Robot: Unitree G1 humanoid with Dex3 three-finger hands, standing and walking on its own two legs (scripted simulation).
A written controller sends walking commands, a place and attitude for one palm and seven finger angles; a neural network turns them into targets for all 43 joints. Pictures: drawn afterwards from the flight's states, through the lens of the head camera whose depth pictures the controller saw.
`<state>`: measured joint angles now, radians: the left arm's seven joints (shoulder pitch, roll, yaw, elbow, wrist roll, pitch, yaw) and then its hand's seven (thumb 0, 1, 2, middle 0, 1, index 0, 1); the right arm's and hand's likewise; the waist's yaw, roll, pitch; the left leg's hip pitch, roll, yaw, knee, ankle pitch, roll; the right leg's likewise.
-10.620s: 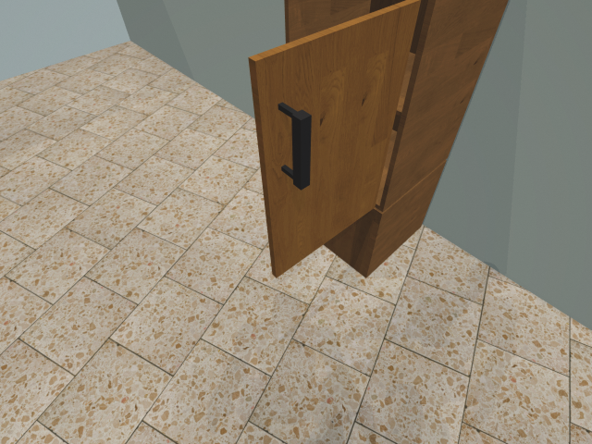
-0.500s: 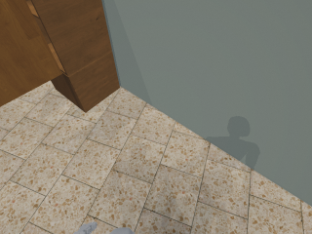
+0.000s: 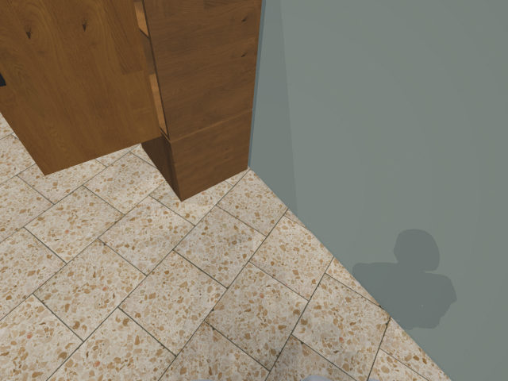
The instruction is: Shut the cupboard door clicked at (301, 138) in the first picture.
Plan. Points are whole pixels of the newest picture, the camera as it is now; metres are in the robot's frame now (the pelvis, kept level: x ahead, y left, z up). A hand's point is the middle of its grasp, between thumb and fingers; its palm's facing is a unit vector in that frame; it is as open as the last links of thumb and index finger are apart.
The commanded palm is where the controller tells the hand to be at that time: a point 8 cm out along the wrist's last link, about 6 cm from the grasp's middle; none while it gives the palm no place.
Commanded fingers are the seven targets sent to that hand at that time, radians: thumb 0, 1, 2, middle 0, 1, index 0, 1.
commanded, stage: walk to a spot facing it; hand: left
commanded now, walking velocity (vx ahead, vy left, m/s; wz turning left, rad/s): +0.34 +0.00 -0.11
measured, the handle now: out of the picture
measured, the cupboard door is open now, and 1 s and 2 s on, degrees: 87 87 87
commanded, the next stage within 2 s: turn to face it in 0.18 s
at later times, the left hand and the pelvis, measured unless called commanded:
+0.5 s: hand (210, 276) +0.33 +0.12 -0.16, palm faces -0.05 -0.99 -0.16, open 7.4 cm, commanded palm none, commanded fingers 0.00 0.90 0.90 -0.20 -0.30 -0.20 -0.30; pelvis +0.19 -0.04 +0.00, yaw +2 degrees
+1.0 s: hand (139, 320) +0.23 +0.24 -0.18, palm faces +0.34 -0.92 -0.21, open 7.4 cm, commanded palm none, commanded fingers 0.00 0.90 0.90 -0.20 -0.30 -0.20 -0.30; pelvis +0.24 +0.02 +0.00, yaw +18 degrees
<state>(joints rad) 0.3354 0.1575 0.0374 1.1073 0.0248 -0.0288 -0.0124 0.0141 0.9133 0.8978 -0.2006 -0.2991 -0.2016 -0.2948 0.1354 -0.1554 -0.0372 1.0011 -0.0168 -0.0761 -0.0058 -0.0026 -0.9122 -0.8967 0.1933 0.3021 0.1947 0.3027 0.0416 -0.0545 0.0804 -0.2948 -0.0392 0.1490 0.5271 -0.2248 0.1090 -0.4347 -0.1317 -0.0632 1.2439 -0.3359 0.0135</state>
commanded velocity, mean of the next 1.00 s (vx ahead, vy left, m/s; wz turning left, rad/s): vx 0.07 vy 0.00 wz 0.38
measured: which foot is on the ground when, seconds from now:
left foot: down 0.00-0.44, up 0.46-0.82, down 0.84-1.00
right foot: up 0.00-0.40, down 0.42-0.84, up 0.86-1.00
